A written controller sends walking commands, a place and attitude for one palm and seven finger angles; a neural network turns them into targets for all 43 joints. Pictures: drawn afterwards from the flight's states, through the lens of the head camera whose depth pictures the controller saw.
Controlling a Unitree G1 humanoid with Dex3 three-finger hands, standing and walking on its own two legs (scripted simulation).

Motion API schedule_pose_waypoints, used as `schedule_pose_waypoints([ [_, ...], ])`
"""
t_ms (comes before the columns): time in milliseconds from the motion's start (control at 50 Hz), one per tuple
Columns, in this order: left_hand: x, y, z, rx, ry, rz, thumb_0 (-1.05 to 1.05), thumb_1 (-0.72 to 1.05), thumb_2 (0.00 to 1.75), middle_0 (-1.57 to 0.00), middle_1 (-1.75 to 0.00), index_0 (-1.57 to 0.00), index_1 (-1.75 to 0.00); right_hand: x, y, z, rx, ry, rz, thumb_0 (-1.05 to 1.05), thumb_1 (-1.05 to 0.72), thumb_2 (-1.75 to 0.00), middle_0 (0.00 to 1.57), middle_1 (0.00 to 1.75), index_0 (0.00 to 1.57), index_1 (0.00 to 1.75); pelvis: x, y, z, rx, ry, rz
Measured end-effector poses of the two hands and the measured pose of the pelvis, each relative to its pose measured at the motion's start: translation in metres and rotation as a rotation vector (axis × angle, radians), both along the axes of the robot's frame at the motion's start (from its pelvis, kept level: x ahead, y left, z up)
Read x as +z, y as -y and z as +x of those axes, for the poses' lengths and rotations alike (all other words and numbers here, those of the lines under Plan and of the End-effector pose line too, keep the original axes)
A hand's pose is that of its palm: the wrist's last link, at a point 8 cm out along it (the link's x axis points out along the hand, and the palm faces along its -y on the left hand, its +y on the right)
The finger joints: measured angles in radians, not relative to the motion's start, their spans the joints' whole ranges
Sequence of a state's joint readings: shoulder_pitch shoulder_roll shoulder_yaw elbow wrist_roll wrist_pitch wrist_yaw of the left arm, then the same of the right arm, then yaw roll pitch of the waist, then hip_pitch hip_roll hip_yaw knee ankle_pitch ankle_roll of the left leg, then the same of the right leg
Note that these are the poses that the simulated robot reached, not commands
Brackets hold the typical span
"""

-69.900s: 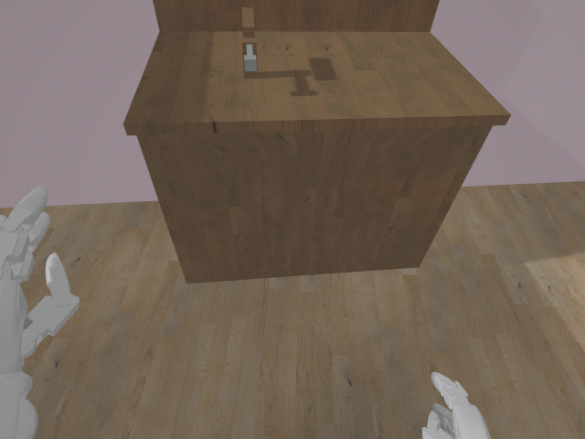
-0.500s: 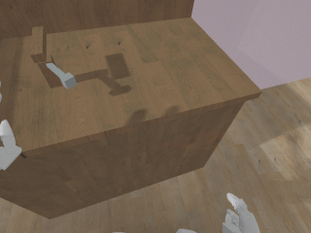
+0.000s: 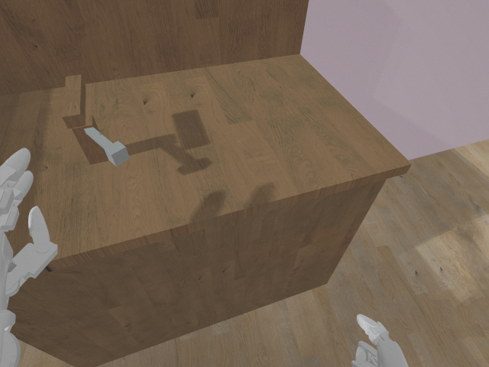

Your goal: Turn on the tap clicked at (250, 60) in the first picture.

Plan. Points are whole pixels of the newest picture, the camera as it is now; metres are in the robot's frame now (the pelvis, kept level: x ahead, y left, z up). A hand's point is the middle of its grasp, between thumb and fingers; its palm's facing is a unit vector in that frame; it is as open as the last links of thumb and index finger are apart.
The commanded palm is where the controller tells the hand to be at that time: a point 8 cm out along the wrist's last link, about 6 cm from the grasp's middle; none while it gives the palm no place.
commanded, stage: come to a stop and stand still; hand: left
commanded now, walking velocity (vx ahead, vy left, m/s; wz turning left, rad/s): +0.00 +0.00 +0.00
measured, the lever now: (117, 153) +0.43 +0.25 +0.11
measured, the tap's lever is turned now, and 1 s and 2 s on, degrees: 29 29 29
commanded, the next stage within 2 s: look again from close up in 0.28 s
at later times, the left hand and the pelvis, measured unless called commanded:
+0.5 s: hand out of the picture +0.25 +0.30 +0.21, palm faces +0.53 -0.74 -0.41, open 7.4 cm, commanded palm +0.16 +0.28 +0.18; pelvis -0.01 +0.01 +0.00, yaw -1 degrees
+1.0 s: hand (7, 269) +0.19 +0.28 +0.16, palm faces +0.39 -0.86 -0.33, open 7.4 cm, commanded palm +0.13 +0.31 +0.18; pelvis -0.04 +0.04 +0.00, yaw -3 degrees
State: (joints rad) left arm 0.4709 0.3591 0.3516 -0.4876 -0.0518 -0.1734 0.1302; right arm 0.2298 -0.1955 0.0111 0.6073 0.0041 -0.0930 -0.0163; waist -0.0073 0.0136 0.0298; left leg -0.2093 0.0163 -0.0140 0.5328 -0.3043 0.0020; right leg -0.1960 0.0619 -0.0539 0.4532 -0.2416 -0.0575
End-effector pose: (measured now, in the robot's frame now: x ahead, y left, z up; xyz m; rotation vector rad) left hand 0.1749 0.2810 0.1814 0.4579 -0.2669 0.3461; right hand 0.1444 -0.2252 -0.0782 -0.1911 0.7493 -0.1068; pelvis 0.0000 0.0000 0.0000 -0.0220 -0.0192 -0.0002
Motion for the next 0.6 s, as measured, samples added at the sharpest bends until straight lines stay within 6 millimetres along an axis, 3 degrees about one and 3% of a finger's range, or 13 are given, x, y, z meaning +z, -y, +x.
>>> schedule_pose_waypoints([
  [160, -0.009, -0.004, 0.011, 0.040, -0.040, -0.038, 0.01, 0.89, 0.90, -0.21, -0.30, -0.21, -0.30, 0.008, 0.009, 0.030, 0.002, 0.018, -0.038, 0.01, -0.90, -0.90, 0.20, 0.30, 0.20, 0.30, 0.002, 0.001, 0.011, 0.002, 0.002, 0.010],
  [340, -0.004, -0.005, 0.013, 0.032, -0.030, -0.037, 0.01, 0.89, 0.90, -0.21, -0.30, -0.21, -0.30, 0.016, -0.003, 0.047, 0.024, 0.051, -0.027, 0.01, -0.90, -0.90, 0.20, 0.30, 0.20, 0.30, 0.004, -0.002, 0.014, 0.002, 0.000, 0.007],
  [380, -0.004, -0.007, 0.012, 0.034, -0.034, -0.038, 0.01, 0.89, 0.90, -0.21, -0.30, -0.21, -0.30, 0.017, -0.006, 0.047, 0.027, 0.051, -0.023, 0.01, -0.90, -0.90, 0.20, 0.30, 0.20, 0.30, 0.004, -0.003, 0.013, 0.002, 0.000, 0.006],
  [440, 0.024, -0.034, 0.023, 0.061, 0.062, 0.128, 0.02, 0.88, 0.90, -0.22, -0.30, -0.22, -0.30, 0.013, -0.012, 0.041, 0.081, 0.040, -0.028, 0.01, -0.90, -0.90, 0.20, 0.30, 0.20, 0.30, 0.003, -0.001, 0.002, 0.007, -0.006, 0.008],
  [500, 0.042, -0.054, 0.031, 0.117, 0.145, 0.123, 0.02, 0.88, 0.90, -0.21, -0.30, -0.22, -0.30, 0.007, -0.017, 0.033, 0.099, 0.038, 0.012, 0.01, -0.90, -0.90, 0.20, 0.30, 0.20, 0.30, 0.001, -0.006, -0.009, -0.015, -0.004, 0.014],
  [540, 0.037, -0.044, 0.030, 0.082, 0.120, 0.090, 0.02, 0.89, 0.90, -0.20, -0.30, -0.21, -0.30, 0.007, -0.018, 0.024, 0.072, 0.061, 0.049, 0.01, -0.90, -0.90, 0.20, 0.30, 0.20, 0.30, 0.001, -0.013, -0.013, -0.030, -0.002, 0.013],
  [600, 0.012, -0.016, 0.020, -0.040, 0.002, 0.052, 0.01, 0.90, 0.90, -0.20, -0.30, -0.20, -0.30, 0.009, -0.020, 0.008, 0.017, 0.085, 0.064, 0.01, -0.90, -0.90, 0.20, 0.30, 0.20, 0.30, 0.001, -0.021, -0.018, -0.045, 0.004, 0.012],
])
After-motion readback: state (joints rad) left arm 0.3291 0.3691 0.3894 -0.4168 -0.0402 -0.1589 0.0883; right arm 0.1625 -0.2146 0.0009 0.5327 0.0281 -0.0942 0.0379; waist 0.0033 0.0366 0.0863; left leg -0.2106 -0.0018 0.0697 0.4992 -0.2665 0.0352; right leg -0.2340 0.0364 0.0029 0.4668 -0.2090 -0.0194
